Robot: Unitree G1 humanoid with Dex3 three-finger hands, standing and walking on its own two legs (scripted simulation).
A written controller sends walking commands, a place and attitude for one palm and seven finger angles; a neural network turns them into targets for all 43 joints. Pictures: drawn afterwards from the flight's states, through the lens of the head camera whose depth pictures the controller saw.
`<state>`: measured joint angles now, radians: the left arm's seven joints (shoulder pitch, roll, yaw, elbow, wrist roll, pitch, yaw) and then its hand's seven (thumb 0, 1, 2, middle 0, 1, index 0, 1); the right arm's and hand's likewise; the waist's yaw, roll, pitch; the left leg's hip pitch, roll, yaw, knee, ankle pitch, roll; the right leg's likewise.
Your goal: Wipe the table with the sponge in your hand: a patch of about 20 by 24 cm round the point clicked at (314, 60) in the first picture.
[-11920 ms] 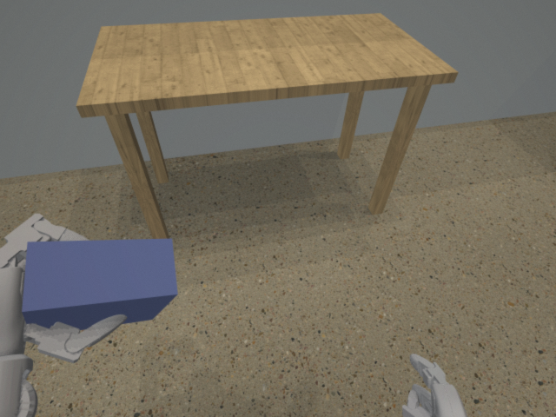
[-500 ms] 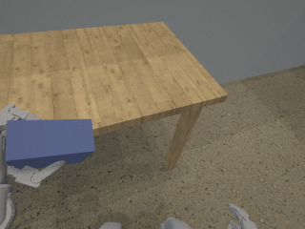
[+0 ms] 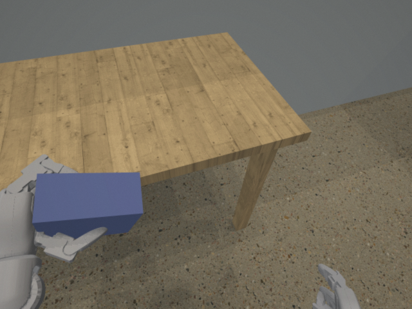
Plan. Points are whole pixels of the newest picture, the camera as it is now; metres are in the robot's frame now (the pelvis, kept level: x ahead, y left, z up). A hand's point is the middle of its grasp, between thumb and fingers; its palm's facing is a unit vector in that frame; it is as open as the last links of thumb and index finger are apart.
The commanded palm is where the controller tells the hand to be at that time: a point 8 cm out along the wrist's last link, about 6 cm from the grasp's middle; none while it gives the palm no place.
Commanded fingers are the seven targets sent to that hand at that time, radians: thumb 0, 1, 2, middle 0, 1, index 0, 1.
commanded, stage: look again from close up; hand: left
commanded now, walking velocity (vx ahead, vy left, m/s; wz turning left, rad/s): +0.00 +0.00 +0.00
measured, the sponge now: (105, 207) +0.24 +0.18 +0.11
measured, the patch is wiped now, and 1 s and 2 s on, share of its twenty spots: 0.00 0.00 0.00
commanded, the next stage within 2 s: shuffle to correct the standing spot in 0.38 s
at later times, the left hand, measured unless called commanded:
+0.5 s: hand (54, 199) +0.25 +0.27 +0.11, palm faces +0.22 -0.90 -0.38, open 10.3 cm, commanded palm +0.19 +0.32 +0.18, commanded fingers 0.00 0.10 1.30 -1.20 -1.60 -1.20 -1.60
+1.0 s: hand (76, 164) +0.29 +0.24 +0.15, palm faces +0.30 -0.89 -0.33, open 10.3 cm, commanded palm +0.23 +0.28 +0.18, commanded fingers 0.00 0.10 1.30 -1.20 -1.60 -1.20 -1.60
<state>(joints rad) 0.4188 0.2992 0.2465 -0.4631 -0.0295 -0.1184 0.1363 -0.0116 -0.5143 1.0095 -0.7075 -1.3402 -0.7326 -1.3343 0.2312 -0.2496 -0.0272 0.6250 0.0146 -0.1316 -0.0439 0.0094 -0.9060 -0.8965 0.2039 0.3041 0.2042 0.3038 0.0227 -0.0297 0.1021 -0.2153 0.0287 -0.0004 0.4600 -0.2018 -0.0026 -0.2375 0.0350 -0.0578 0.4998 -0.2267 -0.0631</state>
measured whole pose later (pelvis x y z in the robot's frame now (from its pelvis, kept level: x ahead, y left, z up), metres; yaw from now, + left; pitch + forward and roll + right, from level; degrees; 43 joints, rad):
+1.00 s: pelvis +0.05 +0.02 -0.01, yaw -4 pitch -1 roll -1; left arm 0.41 0.35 0.32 -0.53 -0.04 -0.10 0.14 -0.01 -0.52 1.01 -0.72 -1.32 -0.74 -1.31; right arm 0.21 -0.19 0.04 0.58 0.01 -0.06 -0.03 0.01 -0.90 -0.90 0.21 0.30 0.21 0.30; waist 0.00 -0.04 0.05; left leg -0.38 0.05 0.04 0.97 -0.49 0.02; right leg -0.25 0.08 -0.13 0.56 -0.29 -0.12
